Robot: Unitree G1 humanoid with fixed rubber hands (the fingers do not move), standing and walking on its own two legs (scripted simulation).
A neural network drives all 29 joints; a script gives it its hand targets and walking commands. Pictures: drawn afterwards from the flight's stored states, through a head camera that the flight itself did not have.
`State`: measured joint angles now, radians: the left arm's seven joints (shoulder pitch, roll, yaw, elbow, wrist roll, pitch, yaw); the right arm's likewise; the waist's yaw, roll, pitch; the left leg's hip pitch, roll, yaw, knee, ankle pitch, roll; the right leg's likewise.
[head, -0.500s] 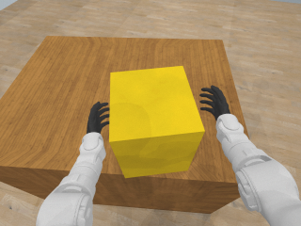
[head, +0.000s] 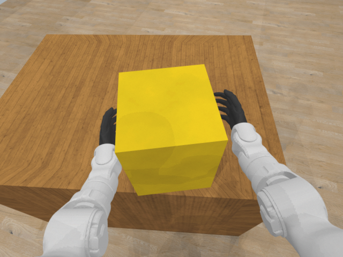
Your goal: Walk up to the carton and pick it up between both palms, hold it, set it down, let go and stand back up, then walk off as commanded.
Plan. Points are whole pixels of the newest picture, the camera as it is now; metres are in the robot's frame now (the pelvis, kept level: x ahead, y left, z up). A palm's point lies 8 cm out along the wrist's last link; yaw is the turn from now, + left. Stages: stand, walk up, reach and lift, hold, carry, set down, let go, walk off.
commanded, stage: reach and lift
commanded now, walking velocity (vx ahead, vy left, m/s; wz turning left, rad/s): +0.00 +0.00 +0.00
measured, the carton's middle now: (168, 134) +0.41 +0.07 +0.02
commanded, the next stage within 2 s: none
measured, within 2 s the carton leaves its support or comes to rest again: leaves its support in 1.54 s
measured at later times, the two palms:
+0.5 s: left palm (111, 144) +0.37 +0.21 +0.03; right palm (229, 124) +0.44 -0.07 +0.05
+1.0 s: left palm (111, 144) +0.36 +0.21 +0.03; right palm (231, 126) +0.43 -0.08 +0.05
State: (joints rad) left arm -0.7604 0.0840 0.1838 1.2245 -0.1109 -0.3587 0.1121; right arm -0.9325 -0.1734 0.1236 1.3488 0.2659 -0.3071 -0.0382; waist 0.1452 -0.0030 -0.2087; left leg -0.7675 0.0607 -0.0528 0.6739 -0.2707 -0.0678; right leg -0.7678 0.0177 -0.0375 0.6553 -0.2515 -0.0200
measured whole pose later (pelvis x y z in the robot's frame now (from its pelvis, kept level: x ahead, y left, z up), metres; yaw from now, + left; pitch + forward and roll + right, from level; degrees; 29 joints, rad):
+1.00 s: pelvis +0.01 +0.01 +0.03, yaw +1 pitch +14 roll -1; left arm -0.61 -0.08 0.49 1.02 0.29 -0.38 0.13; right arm -0.77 0.02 -0.44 1.17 -0.35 -0.38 -0.07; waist 0.11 0.00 -0.10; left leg -0.51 0.07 -0.03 0.44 -0.18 -0.05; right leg -0.48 0.02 -0.04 0.38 -0.15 -0.01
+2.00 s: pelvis -0.01 +0.01 +0.03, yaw +2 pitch +17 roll -1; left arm -0.63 -0.07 0.49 1.06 0.27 -0.45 0.14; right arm -0.84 -0.03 -0.47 1.38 -0.40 -0.61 -0.12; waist 0.10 -0.04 -0.11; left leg -0.55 0.07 0.02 0.34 -0.08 -0.04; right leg -0.51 0.00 -0.06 0.29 -0.07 -0.01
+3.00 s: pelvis -0.02 +0.02 +0.04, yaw +3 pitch -6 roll +0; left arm -0.64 -0.09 0.32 0.46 0.36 0.40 0.05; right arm -0.71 -0.01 -0.19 0.82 0.03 0.05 -0.10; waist -0.02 -0.10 0.05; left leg -0.10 0.04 0.02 0.30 -0.11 -0.02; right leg -0.07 -0.02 -0.04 0.28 -0.11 0.01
